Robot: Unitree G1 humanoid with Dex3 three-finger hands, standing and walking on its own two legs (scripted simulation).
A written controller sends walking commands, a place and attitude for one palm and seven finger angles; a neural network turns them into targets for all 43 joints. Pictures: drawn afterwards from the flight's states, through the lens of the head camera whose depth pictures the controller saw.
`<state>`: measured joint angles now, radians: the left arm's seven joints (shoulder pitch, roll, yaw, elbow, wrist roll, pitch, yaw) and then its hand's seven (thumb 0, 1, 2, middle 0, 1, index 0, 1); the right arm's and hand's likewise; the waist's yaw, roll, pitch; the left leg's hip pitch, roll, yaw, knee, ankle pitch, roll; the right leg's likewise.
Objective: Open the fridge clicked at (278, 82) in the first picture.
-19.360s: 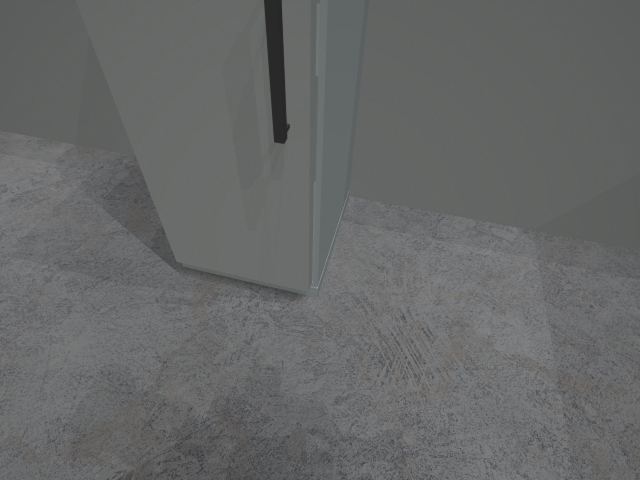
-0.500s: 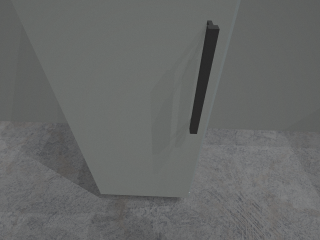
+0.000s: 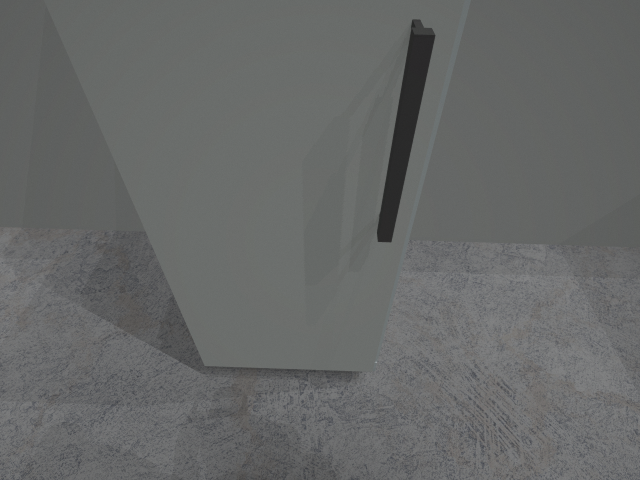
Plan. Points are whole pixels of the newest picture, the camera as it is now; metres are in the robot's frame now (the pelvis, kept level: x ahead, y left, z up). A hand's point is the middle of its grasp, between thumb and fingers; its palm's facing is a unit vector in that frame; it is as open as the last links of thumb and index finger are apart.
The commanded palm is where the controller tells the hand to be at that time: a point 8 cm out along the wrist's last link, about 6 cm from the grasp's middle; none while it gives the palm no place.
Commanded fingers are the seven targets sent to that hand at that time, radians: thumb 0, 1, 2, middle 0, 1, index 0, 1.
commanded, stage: come to a stop and stand still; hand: right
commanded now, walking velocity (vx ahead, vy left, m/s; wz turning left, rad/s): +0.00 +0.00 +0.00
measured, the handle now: (397, 148) +0.55 -0.08 +0.15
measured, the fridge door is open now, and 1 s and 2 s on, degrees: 0 0 0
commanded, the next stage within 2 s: look again from close up in 0.90 s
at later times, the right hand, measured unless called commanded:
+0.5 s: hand out of the picture -0.09 -0.20 -0.19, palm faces +0.07 +0.98 -0.20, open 7.4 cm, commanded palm none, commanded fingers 0.00 -0.90 -0.90 0.20 0.30 0.20 0.30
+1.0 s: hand out of the picture -0.05 -0.22 -0.17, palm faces +0.00 +0.98 -0.20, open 7.3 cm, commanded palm none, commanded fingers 0.00 -0.90 -0.90 0.20 0.30 0.20 0.30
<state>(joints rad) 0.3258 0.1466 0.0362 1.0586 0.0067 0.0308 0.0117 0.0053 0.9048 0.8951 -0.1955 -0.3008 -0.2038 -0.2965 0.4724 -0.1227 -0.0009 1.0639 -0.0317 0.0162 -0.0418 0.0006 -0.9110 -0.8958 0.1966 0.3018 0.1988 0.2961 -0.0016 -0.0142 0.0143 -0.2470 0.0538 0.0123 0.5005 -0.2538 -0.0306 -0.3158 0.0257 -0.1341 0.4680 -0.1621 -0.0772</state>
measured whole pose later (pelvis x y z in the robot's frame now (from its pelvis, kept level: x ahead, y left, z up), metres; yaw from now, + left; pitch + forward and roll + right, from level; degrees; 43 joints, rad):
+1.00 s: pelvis -0.06 -0.04 +0.00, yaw +1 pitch -1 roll -1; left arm 0.30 0.13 0.01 1.09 0.01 0.00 0.02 0.01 0.91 0.89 -0.20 -0.30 -0.21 -0.30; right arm 0.27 -0.15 -0.01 1.06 -0.02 0.01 -0.03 0.00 -0.92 -0.90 0.20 0.30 0.20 0.30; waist 0.01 0.00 0.06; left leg -0.25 0.06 -0.03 0.46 -0.19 -0.05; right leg -0.16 0.04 -0.06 0.44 -0.26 -0.05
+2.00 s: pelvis -0.05 -0.02 +0.01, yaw +1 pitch -1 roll +0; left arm 0.32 0.13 0.01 1.13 0.01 0.00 0.03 0.00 0.91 0.90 -0.20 -0.30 -0.20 -0.30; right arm 0.30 -0.15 -0.01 1.09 -0.02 0.00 -0.03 0.00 -0.91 -0.90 0.20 0.30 0.20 0.30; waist 0.01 0.01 0.04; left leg -0.23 0.02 -0.02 0.47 -0.22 -0.02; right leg -0.13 0.01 -0.06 0.44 -0.29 -0.02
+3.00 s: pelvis +0.14 +0.06 -0.01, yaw +0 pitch -1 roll +0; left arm 0.20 0.21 0.07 1.01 0.01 0.05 0.03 0.00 0.91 0.90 -0.19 -0.30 -0.20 -0.30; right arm 0.09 -0.15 -0.04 0.93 -0.03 0.01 -0.03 0.00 -0.91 -0.90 0.20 0.30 0.20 0.30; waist 0.02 -0.01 0.15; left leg -0.35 0.07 0.11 0.58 -0.22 0.01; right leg -0.40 -0.03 -0.06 0.97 -0.52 0.04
